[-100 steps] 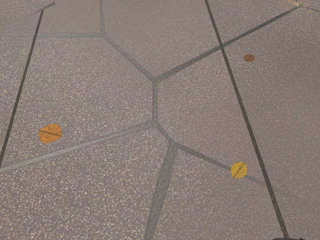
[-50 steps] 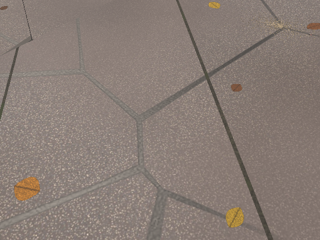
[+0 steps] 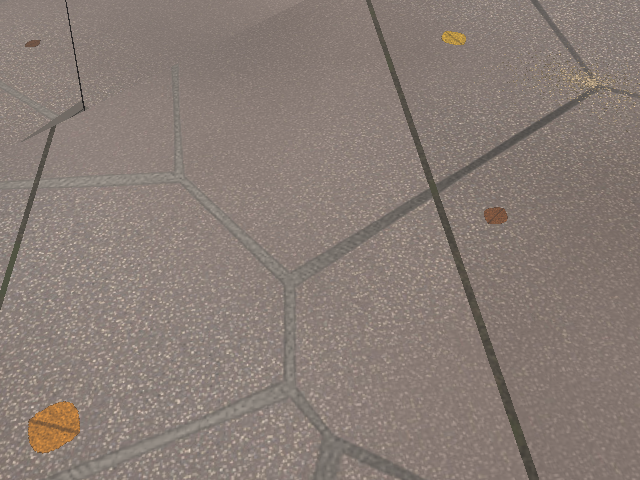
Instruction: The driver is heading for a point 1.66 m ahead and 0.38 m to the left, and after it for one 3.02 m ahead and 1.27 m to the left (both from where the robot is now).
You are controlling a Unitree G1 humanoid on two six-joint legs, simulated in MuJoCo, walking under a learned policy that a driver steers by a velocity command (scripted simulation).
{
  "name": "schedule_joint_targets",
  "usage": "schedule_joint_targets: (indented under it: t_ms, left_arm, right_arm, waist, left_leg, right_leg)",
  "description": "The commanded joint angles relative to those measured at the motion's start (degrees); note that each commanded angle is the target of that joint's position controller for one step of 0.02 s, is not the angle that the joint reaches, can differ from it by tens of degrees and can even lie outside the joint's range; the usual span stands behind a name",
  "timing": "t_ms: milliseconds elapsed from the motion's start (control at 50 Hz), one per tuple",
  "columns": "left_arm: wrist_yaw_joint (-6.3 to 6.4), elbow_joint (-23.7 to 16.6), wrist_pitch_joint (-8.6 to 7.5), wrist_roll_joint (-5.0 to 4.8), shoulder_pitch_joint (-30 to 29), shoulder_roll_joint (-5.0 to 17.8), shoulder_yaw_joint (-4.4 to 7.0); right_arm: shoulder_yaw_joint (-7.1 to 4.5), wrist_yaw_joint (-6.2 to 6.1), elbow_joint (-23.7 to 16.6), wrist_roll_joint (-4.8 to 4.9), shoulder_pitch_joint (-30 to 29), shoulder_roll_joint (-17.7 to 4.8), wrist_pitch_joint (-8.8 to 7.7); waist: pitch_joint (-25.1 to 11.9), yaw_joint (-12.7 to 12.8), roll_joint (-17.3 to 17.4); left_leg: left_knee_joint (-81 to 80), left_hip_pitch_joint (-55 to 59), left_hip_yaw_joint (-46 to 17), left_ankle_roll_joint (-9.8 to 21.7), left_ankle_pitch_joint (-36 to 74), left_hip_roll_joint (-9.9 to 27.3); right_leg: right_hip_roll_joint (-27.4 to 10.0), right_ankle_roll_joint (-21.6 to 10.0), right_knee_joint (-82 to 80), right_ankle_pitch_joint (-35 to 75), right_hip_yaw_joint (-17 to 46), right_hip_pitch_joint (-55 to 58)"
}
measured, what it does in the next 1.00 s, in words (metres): walks ahead: left foot, then right foot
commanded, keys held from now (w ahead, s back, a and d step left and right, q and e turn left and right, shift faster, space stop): w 1.00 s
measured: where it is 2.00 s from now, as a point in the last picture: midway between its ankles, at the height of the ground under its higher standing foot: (316, 254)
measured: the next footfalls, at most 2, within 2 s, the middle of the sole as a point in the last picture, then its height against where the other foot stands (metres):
left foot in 0.36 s outside the picture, level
right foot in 0.94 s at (387, 400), level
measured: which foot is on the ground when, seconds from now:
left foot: up 0.00-0.34, down 0.36-0.94, up 0.96-1.00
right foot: down 0.00-0.38, up 0.40-0.92, down 0.94-1.00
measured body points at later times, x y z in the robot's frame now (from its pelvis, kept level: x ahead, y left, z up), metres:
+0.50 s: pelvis +0.27 +0.07 -0.01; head +0.30 +0.08 +0.44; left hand +0.30 +0.34 -0.16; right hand +0.38 -0.18 -0.13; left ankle +0.35 +0.16 -0.74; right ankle +0.16 -0.07 -0.64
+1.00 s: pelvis +0.57 +0.02 -0.02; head +0.60 +0.01 +0.43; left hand +0.74 +0.27 -0.13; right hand +0.55 -0.25 -0.16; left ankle +0.38 +0.16 -0.67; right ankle +0.67 -0.07 -0.74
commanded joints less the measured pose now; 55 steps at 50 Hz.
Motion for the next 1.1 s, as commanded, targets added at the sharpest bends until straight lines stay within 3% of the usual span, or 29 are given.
schedule_joint_targets:
  t_ms: [20, 80, 140, 260, 320, 340, 360, 380, 400, 420, 440, 460, 500, 540, 580, 640, 720, 820, 880, 900, 920, 940, 960, 980, 1000, 1020, 1040, 1060, 1100]
  left_arm:
    - [0.41, -1.55, -0.31, 0.5, 2.21, 5.2, -0.22]
    - [1.58, -1.46, -0.02, 0.61, 4.59, 7.65, -0.01]
    - [2.24, -2.32, 0.42, 0.62, 5.51, 8.33, 0.16]
    - [2.41, -1.49, 1.17, -0.55, 10.16, 8.8, 0.97]
    - [2.42, -2.16, 1.81, -0.42, 8.26, 10.7, 1.79]
    - [2.4, -2.47, 2.25, -0.2, 7.09, 10.9, 1.84]
    - [2.37, -3.14, 2.51, 0.17, 6.5, 9.83, 1.33]
    - [1.87, -4.49, 2.04, 0.64, 11.9, 4.1, -0.3]
    - [1.33, -3.93, 0.24, -0.5, 13.55, 0.71, -1.47]
    - [1.06, -5.56, -1.18, -2.17, 7.62, 6.25, 0.06]
    - [1.18, -7.49, -1.78, -2.94, 2.16, 8.23, 0.41]
    - [1.71, -7.96, -1.76, -2.27, -0.15, 8.25, 0.66]
    - [2.26, -7.31, 0.03, -1.01, 2.07, 6.76, 1.3]
    - [2.42, -7.16, 1.35, -0.97, 3.1, 4.93, 1.24]
    - [2.58, -8.87, 1.85, -0.53, -1.18, 5.8, 1.55]
    - [2.33, -11.07, 1.62, 0.15, -7.75, 6.04, 1.83]
    - [1.42, -13.18, 0.96, -0.22, -15.74, 4.68, 1.24]
    - [-0.22, -16.12, 0.37, -0.82, -22.77, 4.79, 0.54]
    - [-0.98, -16.45, -0.19, -1.0, -20.14, 7.03, 1.17]
    - [-0.94, -15.35, -0.34, -0.89, -15.59, 8.6, 1.99]
    - [-0.67, -12.31, -0.34, -0.74, -6.02, 11.15, 3.45]
    - [-0.11, -9.83, -0.26, 0.0, 5.14, 15.55, 4.81]
    - [-0.26, -8.24, 0.1, 0.13, 9.81, 19.67, 5.66]
    - [-0.25, -8.47, 0.13, -0.21, 9.32, 14.14, 3.96]
    - [-0.01, -9.56, -0.04, -0.4, 3.94, 11.36, 3.15]
    - [0.07, -10.96, -0.13, -0.05, -1.01, 9.57, 2.48]
    - [-0.11, -11.36, -0.26, 0.55, -4.24, 7.81, 1.94]
    - [-0.25, -11.25, -0.47, 1.16, -5.44, 6.37, 1.42]
    - [-0.34, -10.34, -0.62, 0.89, -4.54, 6.71, 1.46]
  right_arm:
    - [-1.36, 0.29, -3.18, -0.31, -0.41, -3.13, 0.11]
    - [-1.19, 0.3, -6.05, -0.97, -7.41, -2.31, 0.82]
    - [-0.47, 0.83, -8.75, -1.0, -15.15, -1.57, 0.61]
    - [0.3, 2.85, -12.09, -0.42, -23.98, -2.5, -0.09]
    - [-0.94, 3.39, -11.85, -0.42, -19.15, -5.79, -0.47]
    - [-2.16, 3.21, -9.79, -0.46, -11.46, -7.89, -0.43]
    - [-3.58, 2.77, -6.63, -0.4, -0.65, -10.71, -0.2]
    - [-4.93, 2.31, -4.62, -2.0, 8.37, -16.61, -0.08]
    - [-4.13, 2.53, -3.94, -1.95, 9.82, -15.23, 0.07]
    - [-2.76, 2.71, -4.38, -1.47, 5.18, -11.23, -0.25]
    - [-1.94, 2.55, -5.55, -1.46, -0.21, -8.51, -0.44]
    - [-1.26, 2.74, -6.22, -1.96, -5.0, -6.8, -0.82]
    - [-0.48, 3.17, -5.91, -2.91, -8.24, -4.1, -1.38]
    - [-0.51, 2.92, -4.71, -2.62, -6.52, -4.67, -1.45]
    - [-0.87, 2.02, -3.99, -2.65, -4.28, -6.76, -1.5]
    - [-0.96, 0.82, -3.18, -2.44, -0.74, -7.62, -1.03]
    - [-0.93, 0.16, -2.32, -1.79, 3.08, -8.22, -0.62]
    - [-1.41, -0.02, -0.12, -1.37, 7.66, -8.85, 0.63]
    - [-2.03, -0.29, -0.14, -1.22, 6.29, -10.04, 1.48]
    - [-2.14, -0.31, -0.51, -1.16, 4.87, -10.51, 1.74]
    - [-1.69, -0.27, -0.91, -1.23, 3.87, -9.4, 2.03]
    - [-0.73, -0.24, -2.25, -2.05, 4.34, -7.59, 2.0]
    - [1.59, 0.62, -2.59, -2.18, 11.67, 0.7, 0.6]
    - [0.57, 0.86, -2.16, -0.72, 8.09, -4.38, -0.95]
    - [-0.35, 0.99, -4.11, 0.66, 2.31, -7.97, -1.89]
    - [-0.36, 0.61, -4.98, 0.57, -1.2, -8.28, -2.17]
    - [-0.81, 0.21, -5.13, -0.41, -2.91, -7.99, -1.86]
    - [-1.11, 0.08, -4.96, -0.83, -1.65, -7.24, -1.04]
    - [-0.92, -0.06, -4.63, -0.95, 0.19, -4.66, 0.42]
  waist:
    - [4.18, -1.19, -4.88]
    - [5.9, -0.55, -3.68]
    - [6.83, 1.05, -4.46]
    - [8.59, 2.44, -5.1]
    - [3.75, -1.88, -7.65]
    - [-1.01, -6.22, -8.3]
    - [-7.45, -10.96, -7.79]
    - [-17.65, -9.75, 3.93]
    - [-25.47, -8.28, 13.34]
    - [-18.02, -8.26, 9.85]
    - [-10.48, -7.0, 6.49]
    - [-5.7, -4.72, 1.01]
    - [-3.06, -0.69, 2.12]
    - [-1.19, 0.41, 2.43]
    - [1.21, 0.14, 1.48]
    - [2.66, -1.44, 0.73]
    - [3.8, -3.99, 1.18]
    - [5.81, -5.98, 1.4]
    - [3.69, -3.21, 3.21]
    - [0.67, -0.45, 4.13]
    - [-4.87, 4.05, 3.48]
    - [-13.57, 7.46, -1.7]
    - [-21.39, 3.41, -17.39]
    - [-21.86, 5.34, -14.11]
    - [-13.27, 4.84, -11.87]
    - [-8.83, 3.17, -6.52]
    - [-5.05, 1.39, -4.02]
    - [-4.07, -0.79, -4.96]
    - [-2.45, -2.36, -5.51]
  left_leg:
    - [-3.45, -13.42, -1.8, 0.06, 5.61, 5.03]
    - [-11.98, -17.77, -0.68, -2.59, 10.39, 5.37]
    - [-24.32, -16.37, 0.67, -3.61, 17.33, 4.09]
    - [-36.09, -14.08, 1.77, -1.48, 18.94, 1.67]
    - [-37.92, -3.93, 3.74, 1.3, 13.78, -1.73]
    - [-37.84, 6.06, 5.32, 2.72, 12.82, -4.0]
    - [-36.65, 21.69, 3.74, 4.58, 12.72, -3.12]
    - [-37.75, 44.74, -18.94, 11.82, 5.24, 12.0]
    - [-51.4, 51.53, -44.51, 16.84, -4.62, 20.32]
    - [-53.65, 45.93, -40.43, 13.28, -7.5, 18.04]
    - [-54.02, 36.87, -30.81, 10.93, -3.57, 16.23]
    - [-55.69, 26.62, -23.28, 9.81, 3.23, 14.26]
    - [-58.57, 15.83, -15.19, 8.46, 8.35, 10.55]
    - [-61.3, 12.17, -11.47, 9.35, 9.64, 9.48]
    - [-63.3, 12.1, -9.61, 10.02, 11.27, 9.5]
    - [-64.01, 15.58, -7.3, 9.27, 13.7, 9.0]
    - [-64.06, 17.82, -2.87, 7.32, 14.96, 7.19]
    - [-60.14, 27.63, -2.54, 6.98, 17.31, 10.5]
    - [-54.75, 31.47, -2.68, 5.48, 28.84, 12.2]
    - [-49.49, 31.34, -1.57, 4.62, 39.35, 11.3]
    - [-38.64, 28.4, 0.81, 3.09, 45.43, 8.22]
    - [-20.92, 16.23, 3.29, 0.96, 32.44, 4.9]
    - [0.25, -7.85, 2.03, -3.08, -6.13, -6.53]
    - [8.18, -14.93, -6.54, -2.02, -14.92, -5.41]
    - [9.68, -19.46, -5.89, -0.86, -11.09, -2.15]
    - [7.35, -17.8, -4.22, -0.5, -5.57, 1.15]
    - [3.45, -15.06, -3.57, -0.63, -2.06, 3.08]
    - [0.93, -11.13, -4.11, -0.53, 0.15, 4.73]
    - [-2.96, -8.57, -3.67, -0.96, 1.24, 5.56]
  right_leg:
    - [-14.31, -7.59, -16.84, 7.95, 15.54, 5.53]
    - [-14.66, -8.54, -18.57, 13.13, 12.87, 5.39]
    - [-13.52, -7.91, -19.55, 14.23, 9.62, 4.42]
    - [-16.19, -6.88, -17.2, 16.4, 6.86, 11.63]
    - [-17.2, -5.15, -8.86, 36.37, 5.53, 15.7]
    - [-15.61, -3.97, 0.41, 45.77, 3.74, 14.71]
    - [-12.76, -1.96, 14.0, 44.15, 1.89, 7.33]
    - [-5.71, 1.05, 37.29, 21.94, 0.5, -13.47]
    - [2.21, 2.16, 52.01, -15.58, 8.08, -24.71]
    - [-1.48, 0.58, 57.25, -14.68, 12.69, -31.08]
    - [-4.58, -0.45, 56.89, -10.39, 10.43, -32.89]
    - [-7.68, -0.65, 52.87, -5.08, 9.29, -30.24]
    - [-10.87, -0.98, 46.91, -0.74, 9.77, -22.91]
    - [-11.46, -0.54, 43.16, 0.03, 8.98, -22.06]
    - [-12.0, 0.72, 37.87, 4.59, 8.66, -26.49]
    - [-11.67, 2.31, 27.52, 13.94, 8.21, -31.97]
    - [-8.88, 2.69, 14.37, 22.7, 5.27, -29.51]
    - [-7.32, 1.5, 6.83, 18.53, 4.82, -31.32]
    - [-5.33, -0.78, 4.45, 11.86, 3.63, -25.35]
    - [-3.24, -1.87, 3.9, 10.7, 1.81, -18.14]
    - [-1.52, -3.54, 3.43, 11.68, 0.59, -5.31]
    - [-10.94, -7.29, 5.45, 12.2, 11.29, 13.37]
    - [-24.4, -17.05, -0.96, 1.2, 39.99, 33.72]
    - [-23.98, -15.98, -6.85, -4.42, 46.67, 33.99]
    - [-22.13, -13.01, -7.25, -2.09, 37.57, 27.12]
    - [-20.16, -11.46, -8.38, 3.49, 30.23, 18.37]
    - [-18.23, -10.68, -10.14, 8.51, 25.2, 10.11]
    - [-16.62, -10.0, -11.81, 10.63, 21.8, 5.24]
    - [-15.51, -10.51, -14.88, 11.94, 18.38, 0.87]
Keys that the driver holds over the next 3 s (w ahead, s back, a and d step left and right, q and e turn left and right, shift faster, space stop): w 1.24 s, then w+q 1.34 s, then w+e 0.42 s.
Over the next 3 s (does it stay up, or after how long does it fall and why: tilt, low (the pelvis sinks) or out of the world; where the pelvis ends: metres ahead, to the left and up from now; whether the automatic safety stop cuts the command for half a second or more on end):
stays up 1.61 0.45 -0.02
